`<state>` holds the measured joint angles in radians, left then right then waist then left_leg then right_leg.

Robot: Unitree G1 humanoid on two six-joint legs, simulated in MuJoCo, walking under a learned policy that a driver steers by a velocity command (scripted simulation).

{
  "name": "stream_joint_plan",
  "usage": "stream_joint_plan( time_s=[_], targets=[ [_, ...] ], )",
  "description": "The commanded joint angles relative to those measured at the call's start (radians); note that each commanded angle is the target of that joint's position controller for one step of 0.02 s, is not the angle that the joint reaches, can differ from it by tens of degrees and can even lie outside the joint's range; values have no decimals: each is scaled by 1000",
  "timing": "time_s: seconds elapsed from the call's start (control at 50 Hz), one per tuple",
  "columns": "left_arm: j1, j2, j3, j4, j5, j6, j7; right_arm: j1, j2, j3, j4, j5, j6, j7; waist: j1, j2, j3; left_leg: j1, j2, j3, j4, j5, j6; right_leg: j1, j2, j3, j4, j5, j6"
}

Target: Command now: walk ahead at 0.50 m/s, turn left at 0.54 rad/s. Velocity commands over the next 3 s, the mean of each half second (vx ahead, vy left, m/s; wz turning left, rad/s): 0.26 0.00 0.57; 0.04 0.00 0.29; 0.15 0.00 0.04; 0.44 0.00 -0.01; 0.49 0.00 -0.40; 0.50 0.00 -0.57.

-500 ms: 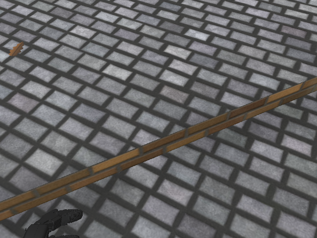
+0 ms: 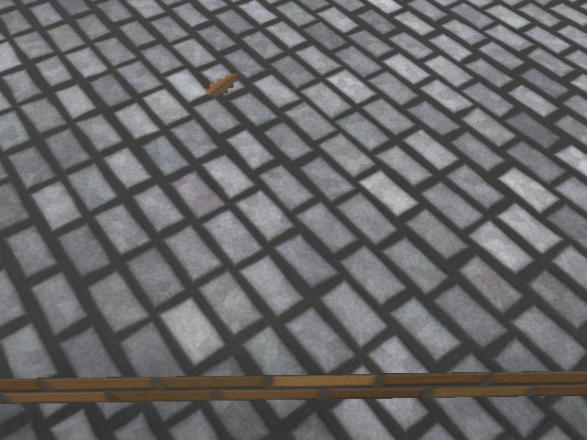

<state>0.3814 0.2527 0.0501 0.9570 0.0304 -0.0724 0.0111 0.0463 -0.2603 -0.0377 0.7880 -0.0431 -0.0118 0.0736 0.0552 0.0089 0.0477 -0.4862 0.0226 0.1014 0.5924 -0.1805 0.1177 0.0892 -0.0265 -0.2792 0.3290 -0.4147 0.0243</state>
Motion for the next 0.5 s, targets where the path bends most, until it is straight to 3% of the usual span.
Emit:
stream_joint_plan(
  time_s=[0.02, 0.04, 0.06, 0.08, 0.1, 0.12, 0.16, 0.24, 0.38, 0.44, 0.48, 0.5],
  targets=[
    [-5, 181, 31, -54, -4, 10, 8, 316, -144, -57, 41, -18, -24, -28, -179, -28, -186, 426, -67, -28, -100, -51, 100, -163, -210, 23, 518, 917, -84],
    [19, 90, 7, -132, -21, 0, -8, 401, -288, -98, 43, -17, -20, -46, -176, 214, -303, 762, 235, -500, -142, -124, 235, -579, -82, 6, 902, 337, -20],
    [-58, 132, 20, -155, -2, -10, -14, 386, -312, -101, 31, 19, -10, -51, -169, 174, -342, 808, 341, -839, -295, -3, 284, -766, 41, 216, 1049, -136, -5],
    [-143, 146, 24, -170, -6, -12, -18, 343, -293, -96, 40, 33, -5, -56, -163, 70, -201, 717, 306, -642, -287, 164, 256, -831, -24, 293, 1041, -49, -16],
    [-131, 117, 13, -162, -17, -19, -15, 278, -232, -81, 36, 37, -8, -64, -115, 18, -93, 567, 270, -503, -274, 409, 221, -781, -63, 289, 959, 35, -17],
    [-109, 109, 12, -144, -10, -12, -8, 221, -192, -70, 25, 37, -13, -68, -69, -10, -41, 464, 211, -403, -269, 594, 179, -715, -82, 292, 884, 49, -12],
    [-55, 104, 10, -128, 16, 24, -2, 157, -153, -55, 10, 44, -21, -67, -15, 17, -63, 356, 144, -296, -263, 767, 145, -593, -77, 289, 817, 59, 13],
    [-91, 91, 7, -151, 6, 54, -4, 200, -191, -65, 18, 39, -26, -65, -20, 42, -107, 343, 105, -270, -249, 847, 138, -598, -42, 271, 709, 124, 38],
    [-237, 108, 0, -200, -9, 60, 11, 248, -196, -70, 18, 27, 5, -80, -85, 80, -104, 386, 110, -362, -186, 739, 91, -571, 9, 294, 480, 217, 28],
    [-200, 124, 4, -191, -16, 58, 28, 207, -193, -73, 7, 17, 18, -86, -65, 100, -74, 358, 97, -426, -120, 690, 55, -460, 42, 312, 348, 162, 7],
    [-99, 141, 12, -167, -9, 44, 38, 141, -200, -73, -8, 35, 20, -89, 5, 91, -61, 314, 45, -462, -17, 593, -9, -296, 54, 310, 92, 298, -13],
    [-42, 198, 25, -160, 8, 30, 48, 151, -157, -60, -26, 50, 12, -88, 11, -27, -104, 238, -28, -414, 153, 415, -59, -155, -99, 442, 8, 505, -54]
  ],
)
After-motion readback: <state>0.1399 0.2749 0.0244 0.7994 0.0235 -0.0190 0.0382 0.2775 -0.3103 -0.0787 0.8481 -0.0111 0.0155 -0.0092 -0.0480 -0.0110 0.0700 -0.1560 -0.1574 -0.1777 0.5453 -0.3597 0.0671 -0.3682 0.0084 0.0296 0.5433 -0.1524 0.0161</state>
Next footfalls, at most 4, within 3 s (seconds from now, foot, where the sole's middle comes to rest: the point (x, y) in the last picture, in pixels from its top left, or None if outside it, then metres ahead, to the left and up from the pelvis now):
0.02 left None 0.16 0.08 -0.76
0.50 right None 0.34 -0.06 -0.76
0.92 left None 0.19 0.14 -0.76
1.94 left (146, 321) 0.64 0.38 -0.62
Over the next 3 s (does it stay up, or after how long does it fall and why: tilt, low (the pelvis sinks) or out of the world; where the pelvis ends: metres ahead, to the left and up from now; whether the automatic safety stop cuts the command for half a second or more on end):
stays up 1.02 0.48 0.15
